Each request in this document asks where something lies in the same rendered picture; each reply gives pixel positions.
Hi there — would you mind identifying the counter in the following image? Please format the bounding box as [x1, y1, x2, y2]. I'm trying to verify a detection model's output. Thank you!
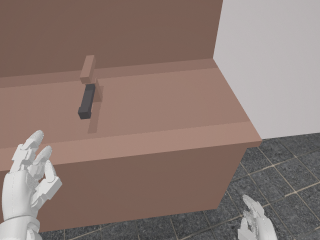
[0, 0, 263, 233]

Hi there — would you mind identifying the left robot hand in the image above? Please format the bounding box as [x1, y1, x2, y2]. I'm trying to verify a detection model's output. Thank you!
[2, 130, 62, 221]

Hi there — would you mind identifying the tap lever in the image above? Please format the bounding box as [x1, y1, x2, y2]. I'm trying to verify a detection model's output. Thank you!
[78, 83, 96, 120]

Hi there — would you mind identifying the robot left forearm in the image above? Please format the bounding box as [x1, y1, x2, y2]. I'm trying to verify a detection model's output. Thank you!
[0, 215, 43, 240]

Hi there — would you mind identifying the right robot hand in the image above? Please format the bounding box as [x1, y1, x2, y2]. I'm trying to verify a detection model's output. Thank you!
[237, 194, 278, 240]

